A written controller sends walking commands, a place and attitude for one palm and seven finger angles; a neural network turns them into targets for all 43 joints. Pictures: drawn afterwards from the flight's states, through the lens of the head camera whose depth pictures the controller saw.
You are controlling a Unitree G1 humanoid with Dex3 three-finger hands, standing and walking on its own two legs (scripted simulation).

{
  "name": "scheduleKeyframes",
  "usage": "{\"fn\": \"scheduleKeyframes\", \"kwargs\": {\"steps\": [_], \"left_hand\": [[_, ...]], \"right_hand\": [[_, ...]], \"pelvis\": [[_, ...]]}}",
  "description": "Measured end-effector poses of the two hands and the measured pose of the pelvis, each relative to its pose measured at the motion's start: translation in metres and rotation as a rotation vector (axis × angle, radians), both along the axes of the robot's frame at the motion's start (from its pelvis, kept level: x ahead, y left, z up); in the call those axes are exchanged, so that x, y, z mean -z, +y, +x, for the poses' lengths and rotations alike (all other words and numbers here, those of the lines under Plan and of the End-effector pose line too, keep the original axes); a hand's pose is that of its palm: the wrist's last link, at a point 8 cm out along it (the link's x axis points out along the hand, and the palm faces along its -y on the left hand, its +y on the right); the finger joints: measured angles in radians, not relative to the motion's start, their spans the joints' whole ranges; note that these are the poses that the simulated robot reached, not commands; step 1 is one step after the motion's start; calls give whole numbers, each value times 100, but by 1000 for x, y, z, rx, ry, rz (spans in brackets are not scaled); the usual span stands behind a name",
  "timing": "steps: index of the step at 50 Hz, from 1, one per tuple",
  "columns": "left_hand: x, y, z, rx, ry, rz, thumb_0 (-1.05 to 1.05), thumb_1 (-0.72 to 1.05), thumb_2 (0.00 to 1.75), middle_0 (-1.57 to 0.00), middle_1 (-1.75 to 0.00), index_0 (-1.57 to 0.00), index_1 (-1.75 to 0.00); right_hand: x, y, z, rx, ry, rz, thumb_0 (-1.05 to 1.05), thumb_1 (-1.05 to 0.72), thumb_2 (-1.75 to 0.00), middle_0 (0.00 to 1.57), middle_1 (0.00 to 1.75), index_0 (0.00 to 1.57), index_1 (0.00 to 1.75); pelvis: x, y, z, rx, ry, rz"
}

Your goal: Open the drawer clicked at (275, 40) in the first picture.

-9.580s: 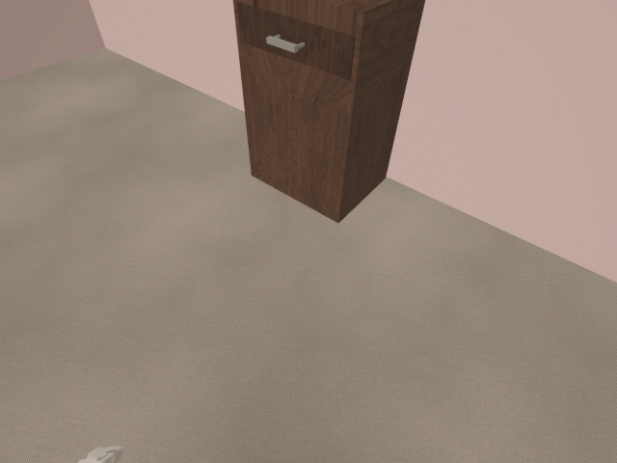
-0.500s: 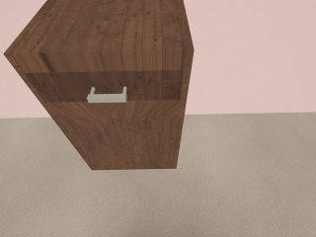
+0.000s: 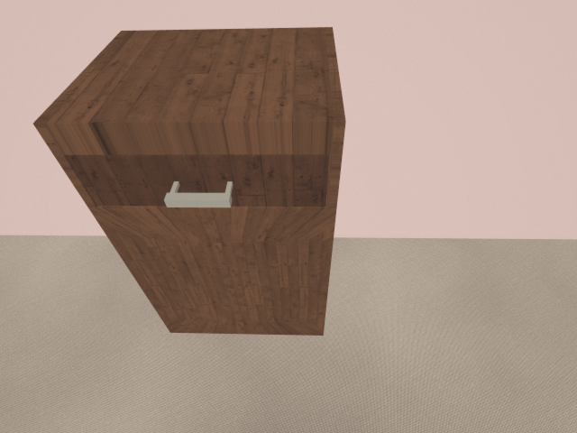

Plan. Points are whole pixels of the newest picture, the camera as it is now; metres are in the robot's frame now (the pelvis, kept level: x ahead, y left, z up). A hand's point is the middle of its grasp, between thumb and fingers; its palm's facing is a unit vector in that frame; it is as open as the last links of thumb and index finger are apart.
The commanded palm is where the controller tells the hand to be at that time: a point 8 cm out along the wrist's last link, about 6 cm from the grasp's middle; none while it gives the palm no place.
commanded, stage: look again from close up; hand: left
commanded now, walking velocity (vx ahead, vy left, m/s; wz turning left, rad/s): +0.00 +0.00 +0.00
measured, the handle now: (200, 193) +0.56 +0.21 -0.01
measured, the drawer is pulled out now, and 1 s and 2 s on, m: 0.00 0.00 0.00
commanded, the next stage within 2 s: shuffle to correct the standing spot in 0.56 s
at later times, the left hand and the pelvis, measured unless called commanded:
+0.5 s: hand out of the picture -0.01 +0.18 -0.17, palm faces +0.05 -0.98 -0.19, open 7.4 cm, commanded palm none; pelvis -0.01 +0.02 +0.00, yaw +0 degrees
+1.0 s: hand out of the picture -0.02 +0.19 -0.18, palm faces +0.02 -0.98 -0.19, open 7.4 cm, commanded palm none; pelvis +0.01 +0.02 +0.00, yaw -1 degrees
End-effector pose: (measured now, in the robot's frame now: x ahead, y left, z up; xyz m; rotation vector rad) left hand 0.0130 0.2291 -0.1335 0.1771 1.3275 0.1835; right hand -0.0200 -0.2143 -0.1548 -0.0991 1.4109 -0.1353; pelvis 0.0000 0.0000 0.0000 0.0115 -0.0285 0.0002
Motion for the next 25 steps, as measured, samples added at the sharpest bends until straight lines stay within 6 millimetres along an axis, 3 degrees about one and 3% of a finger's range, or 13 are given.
{"fn": "scheduleKeyframes", "kwargs": {"steps": [11, 25], "left_hand": [[6, -6, -32, -28, 73, -42, 0, 91, 90, -20, -30, -20, -30], [5, 3, -34, -31, 63, -44, 0, 91, 90, -20, -30, -20, -30]], "right_hand": [[-5, 5, -4, -7, 15, -14, 1, -91, -90, 20, 30, 19, 30], [-6, 26, -4, -13, 3, 8, 1, -91, -90, 20, 30, 19, 30]], "pelvis": [[-2, 5, -4, 2, -6, -5], [-4, 15, -9, 0, -3, -5]]}}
